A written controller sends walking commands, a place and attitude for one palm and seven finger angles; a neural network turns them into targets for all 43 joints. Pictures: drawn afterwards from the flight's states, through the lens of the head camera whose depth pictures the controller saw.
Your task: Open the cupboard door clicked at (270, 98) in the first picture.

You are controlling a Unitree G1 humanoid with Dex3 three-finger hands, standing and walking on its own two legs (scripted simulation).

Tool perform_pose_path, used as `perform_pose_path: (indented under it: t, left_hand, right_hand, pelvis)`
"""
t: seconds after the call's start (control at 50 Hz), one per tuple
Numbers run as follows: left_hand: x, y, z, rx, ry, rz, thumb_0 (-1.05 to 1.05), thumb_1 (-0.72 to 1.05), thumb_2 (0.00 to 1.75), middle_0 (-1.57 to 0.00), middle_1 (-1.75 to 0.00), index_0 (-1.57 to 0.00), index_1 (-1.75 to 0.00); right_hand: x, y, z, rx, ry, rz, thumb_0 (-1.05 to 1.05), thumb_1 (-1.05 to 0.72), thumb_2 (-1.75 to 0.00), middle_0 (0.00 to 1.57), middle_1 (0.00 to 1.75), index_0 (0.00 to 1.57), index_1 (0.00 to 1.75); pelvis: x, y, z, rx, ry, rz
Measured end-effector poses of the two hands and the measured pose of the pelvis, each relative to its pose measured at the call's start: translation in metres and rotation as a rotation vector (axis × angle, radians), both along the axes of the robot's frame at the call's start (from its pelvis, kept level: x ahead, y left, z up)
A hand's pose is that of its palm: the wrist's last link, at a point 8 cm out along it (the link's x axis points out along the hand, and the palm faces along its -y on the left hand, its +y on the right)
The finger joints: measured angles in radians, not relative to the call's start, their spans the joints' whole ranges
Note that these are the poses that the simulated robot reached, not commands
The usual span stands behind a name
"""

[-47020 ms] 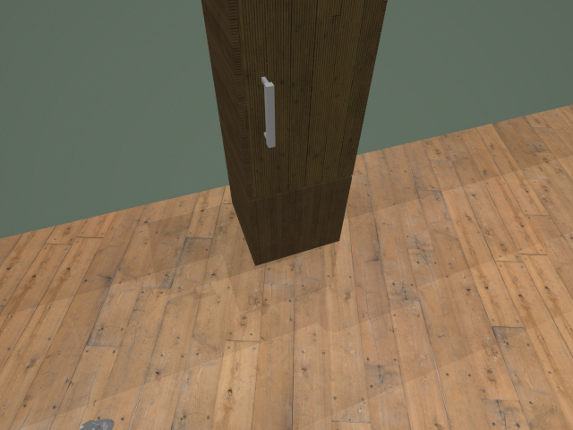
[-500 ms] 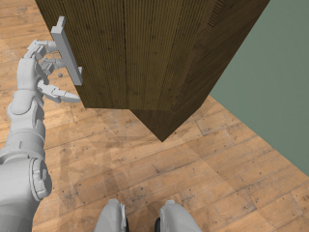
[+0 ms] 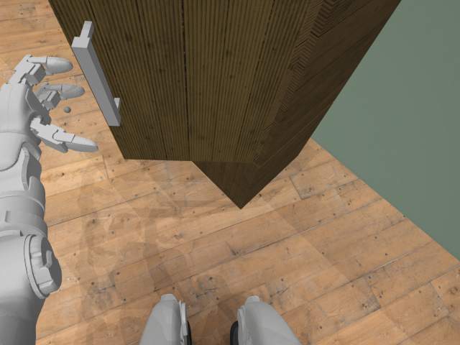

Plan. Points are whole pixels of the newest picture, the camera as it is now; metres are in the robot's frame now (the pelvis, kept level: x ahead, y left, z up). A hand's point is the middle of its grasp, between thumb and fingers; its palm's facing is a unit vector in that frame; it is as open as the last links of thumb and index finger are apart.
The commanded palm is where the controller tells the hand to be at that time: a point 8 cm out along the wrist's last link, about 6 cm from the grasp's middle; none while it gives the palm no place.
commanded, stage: move the hooked fingers beside the handle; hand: left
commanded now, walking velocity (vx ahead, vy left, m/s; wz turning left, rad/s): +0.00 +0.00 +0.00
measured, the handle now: (102, 80) +0.54 +0.19 +0.07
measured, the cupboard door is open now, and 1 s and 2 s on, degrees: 47 47 47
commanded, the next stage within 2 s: slide the fingers in behind the handle in 1.12 s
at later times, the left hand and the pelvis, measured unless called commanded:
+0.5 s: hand (46, 113) +0.48 +0.27 +0.06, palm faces +0.01 -1.00 +0.00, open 14.0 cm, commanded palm +0.46 +0.30 +0.06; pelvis +0.00 +0.01 +0.00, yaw +0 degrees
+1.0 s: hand (53, 110) +0.48 +0.26 +0.06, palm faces +0.02 -1.00 -0.01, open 13.9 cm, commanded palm +0.46 +0.30 +0.06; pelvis +0.00 +0.01 +0.00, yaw +0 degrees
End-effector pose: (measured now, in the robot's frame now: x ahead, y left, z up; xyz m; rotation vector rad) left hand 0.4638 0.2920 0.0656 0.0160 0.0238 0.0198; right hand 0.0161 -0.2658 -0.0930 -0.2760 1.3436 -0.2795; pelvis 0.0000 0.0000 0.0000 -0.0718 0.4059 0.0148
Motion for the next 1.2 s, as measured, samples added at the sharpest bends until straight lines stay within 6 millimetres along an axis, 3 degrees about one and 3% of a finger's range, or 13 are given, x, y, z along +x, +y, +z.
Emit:
perform_pose_path:
  t: [0.42, 0.86, 1.2]
  left_hand:
    - [-0.006, 0.031, -0.002, -0.014, 0.005, 0.002, -0.01, -0.5, 0.3, -0.3, -1.2, -0.3, -1.2]
    - [0.002, 0.018, 0.001, -0.001, -0.003, -0.004, -0.01, -0.5, 0.3, -0.3, -1.2, -0.3, -1.2]
    - [-0.009, 0.02, 0.002, -0.001, -0.001, 0.0, -0.01, -0.5, 0.3, -0.3, -1.2, -0.3, -1.2]
  right_hand:
    - [0.009, 0.005, 0.006, -0.027, -0.006, 0.022, 0.0, -0.9, -0.9, 0.2, 0.3, 0.2, 0.3]
    - [0.001, 0.014, 0.003, -0.001, 0.011, 0.008, 0.0, -0.9, -0.9, 0.2, 0.3, 0.2, 0.3]
    - [0.006, 0.001, 0.004, -0.019, 0.0, 0.016, 0.0, -0.9, -0.9, 0.2, 0.3, 0.2, 0.3]
  pelvis:
    - [0.001, 0.009, 0.001, -0.013, 0.002, 0.005]
    - [0.001, 0.011, 0.002, -0.012, 0.003, 0.001]
    - [0.001, 0.004, 0.002, -0.008, -0.005, 0.005]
